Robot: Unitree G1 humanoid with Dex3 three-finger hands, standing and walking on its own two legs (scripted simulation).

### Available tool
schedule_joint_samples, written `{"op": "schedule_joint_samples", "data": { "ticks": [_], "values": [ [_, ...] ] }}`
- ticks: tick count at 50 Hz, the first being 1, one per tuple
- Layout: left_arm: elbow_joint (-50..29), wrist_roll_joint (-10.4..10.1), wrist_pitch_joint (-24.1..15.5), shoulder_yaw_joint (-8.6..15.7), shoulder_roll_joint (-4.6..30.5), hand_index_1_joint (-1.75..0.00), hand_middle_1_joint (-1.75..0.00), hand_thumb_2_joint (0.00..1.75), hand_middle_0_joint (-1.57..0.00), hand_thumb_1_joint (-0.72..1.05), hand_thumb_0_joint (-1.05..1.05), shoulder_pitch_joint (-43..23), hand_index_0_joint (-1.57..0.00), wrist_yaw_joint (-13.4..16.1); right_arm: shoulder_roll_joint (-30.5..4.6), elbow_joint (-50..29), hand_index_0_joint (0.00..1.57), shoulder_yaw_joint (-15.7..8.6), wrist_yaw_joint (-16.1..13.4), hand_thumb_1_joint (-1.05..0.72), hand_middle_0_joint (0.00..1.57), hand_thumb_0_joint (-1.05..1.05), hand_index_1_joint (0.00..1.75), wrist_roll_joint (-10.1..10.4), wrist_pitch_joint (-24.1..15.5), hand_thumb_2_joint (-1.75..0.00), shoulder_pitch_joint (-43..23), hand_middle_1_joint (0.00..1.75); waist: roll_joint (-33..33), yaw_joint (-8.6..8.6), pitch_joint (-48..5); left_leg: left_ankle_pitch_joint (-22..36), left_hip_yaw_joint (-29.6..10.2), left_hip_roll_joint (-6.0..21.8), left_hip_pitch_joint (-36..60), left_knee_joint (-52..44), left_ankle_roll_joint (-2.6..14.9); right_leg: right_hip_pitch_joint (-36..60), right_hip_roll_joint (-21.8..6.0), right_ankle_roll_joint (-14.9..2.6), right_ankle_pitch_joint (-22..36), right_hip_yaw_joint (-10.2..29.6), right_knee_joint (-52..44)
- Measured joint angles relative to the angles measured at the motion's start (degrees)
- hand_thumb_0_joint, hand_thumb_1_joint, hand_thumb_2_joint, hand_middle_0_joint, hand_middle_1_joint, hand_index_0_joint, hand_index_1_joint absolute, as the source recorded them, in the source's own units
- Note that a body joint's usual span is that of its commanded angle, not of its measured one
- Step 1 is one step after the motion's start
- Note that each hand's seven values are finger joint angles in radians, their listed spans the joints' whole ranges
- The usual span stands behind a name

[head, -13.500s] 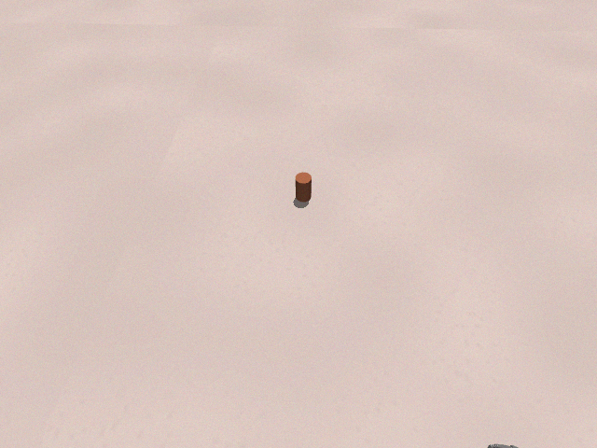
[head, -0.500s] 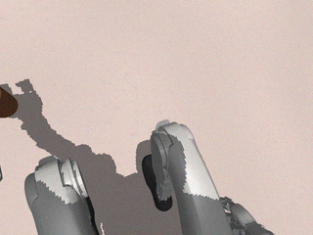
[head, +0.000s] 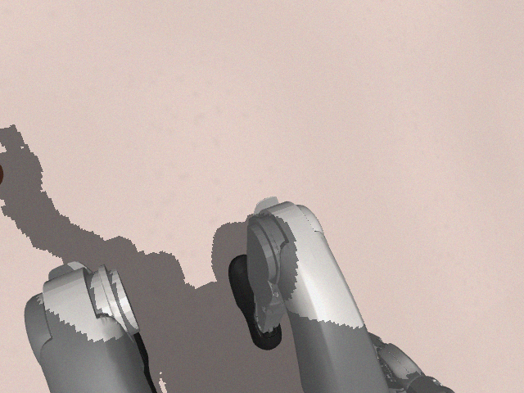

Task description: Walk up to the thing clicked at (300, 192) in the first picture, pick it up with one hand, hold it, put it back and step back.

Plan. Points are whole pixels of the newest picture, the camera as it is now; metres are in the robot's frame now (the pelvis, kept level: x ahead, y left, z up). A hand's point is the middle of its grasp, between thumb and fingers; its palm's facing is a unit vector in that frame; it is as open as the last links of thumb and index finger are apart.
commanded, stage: rest palm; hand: left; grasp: from above
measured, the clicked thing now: out of the picture +0.48 +0.31 -0.25
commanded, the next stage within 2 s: close in 0.18 s
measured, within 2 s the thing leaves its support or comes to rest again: neither
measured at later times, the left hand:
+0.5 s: hand out of the picture +0.47 +0.32 -0.22, palm faces -0.45 -0.12 -0.89, open 12.9 cm
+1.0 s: hand out of the picture +0.47 +0.32 -0.21, palm faces -0.44 -0.11 -0.89, open 12.1 cm
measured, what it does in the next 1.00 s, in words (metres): stands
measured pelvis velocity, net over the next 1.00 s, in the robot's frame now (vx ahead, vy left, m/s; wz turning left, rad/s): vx -0.01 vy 0.00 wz -0.02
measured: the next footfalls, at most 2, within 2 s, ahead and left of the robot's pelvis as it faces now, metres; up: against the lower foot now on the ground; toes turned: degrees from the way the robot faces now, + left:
none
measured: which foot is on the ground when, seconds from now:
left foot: down 0.00-1.00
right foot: down 0.00-1.00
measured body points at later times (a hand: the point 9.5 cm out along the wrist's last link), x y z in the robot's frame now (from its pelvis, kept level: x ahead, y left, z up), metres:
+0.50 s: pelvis +0.00 +0.00 +0.00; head +0.27 +0.10 +0.34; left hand +0.49 +0.32 -0.16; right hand +0.03 -0.26 -0.07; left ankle +0.06 +0.13 -0.28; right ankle +0.11 -0.13 -0.28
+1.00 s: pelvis -0.01 +0.00 -0.01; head +0.26 +0.11 +0.34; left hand +0.49 +0.32 -0.16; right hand +0.03 -0.26 -0.07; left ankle +0.06 +0.13 -0.28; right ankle +0.11 -0.13 -0.28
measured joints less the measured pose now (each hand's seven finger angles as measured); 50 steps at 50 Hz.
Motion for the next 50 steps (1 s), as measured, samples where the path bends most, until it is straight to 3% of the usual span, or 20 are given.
{"op": "schedule_joint_samples", "data": {
  "ticks": [16,28,50],
  "values": [
    [2.00,-0.40,1.00,0.22,1.42,-1.12,-1.13,1.11,-0.13,-0.44,0.00,-0.93,-0.13,1.44,-0.57,-0.79,0.20,0.75,0.68,-0.91,0.20,0.00,0.30,-0.70,-1.25,-0.90,-1.43,0.29,-0.66,-0.53,1.14,0.03,-0.48,0.01,-0.13,0.63,0.12,0.13,0.20,0.21,0.24,-0.37,0.14],
    [4.16,-1.03,0.17,0.02,3.20,-1.13,-1.16,1.04,-0.17,-0.39,0.00,-1.49,-0.15,1.55,-1.10,-0.84,0.20,1.86,0.98,-0.90,0.20,0.00,0.30,-0.91,-1.40,-0.90,-0.31,0.29,-0.60,-1.12,2.20,0.17,-0.87,0.17,0.19,1.04,0.15,0.44,0.51,0.36,0.71,-0.65,0.19],
    [6.23,0.21,-0.52,-1.22,4.33,-1.09,-1.13,0.99,-0.27,-0.30,0.00,-2.67,-0.25,2.37,-1.53,-1.68,0.20,3.07,0.65,-0.90,0.20,0.00,0.30,-1.58,-2.50,-0.90,-0.79,0.29,-1.20,-1.36,2.03,0.67,-1.31,0.18,0.09,1.65,0.40,0.67,0.77,0.44,1.39,-1.01,0.24]
  ]
}}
